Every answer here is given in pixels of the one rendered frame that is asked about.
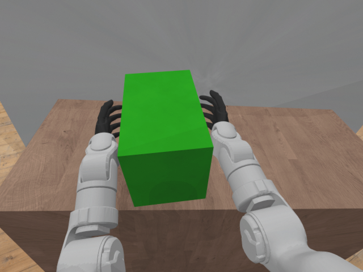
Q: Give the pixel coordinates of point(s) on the right robot forearm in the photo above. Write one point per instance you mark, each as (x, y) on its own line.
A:
(251, 189)

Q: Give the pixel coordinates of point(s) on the carton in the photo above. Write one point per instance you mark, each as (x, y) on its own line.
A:
(165, 149)

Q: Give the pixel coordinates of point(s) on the robot right upper arm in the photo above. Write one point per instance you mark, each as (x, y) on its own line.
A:
(274, 237)

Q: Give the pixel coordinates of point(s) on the pedestal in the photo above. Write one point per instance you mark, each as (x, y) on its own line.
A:
(314, 159)

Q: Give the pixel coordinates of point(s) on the robot right hand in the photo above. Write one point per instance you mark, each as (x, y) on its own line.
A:
(218, 109)

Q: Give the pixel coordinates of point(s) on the robot left upper arm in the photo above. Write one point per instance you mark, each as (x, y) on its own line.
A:
(96, 254)

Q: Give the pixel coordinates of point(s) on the left robot forearm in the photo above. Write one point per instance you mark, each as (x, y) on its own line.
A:
(95, 211)

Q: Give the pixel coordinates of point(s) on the robot left hand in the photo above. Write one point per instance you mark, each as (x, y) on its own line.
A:
(104, 120)

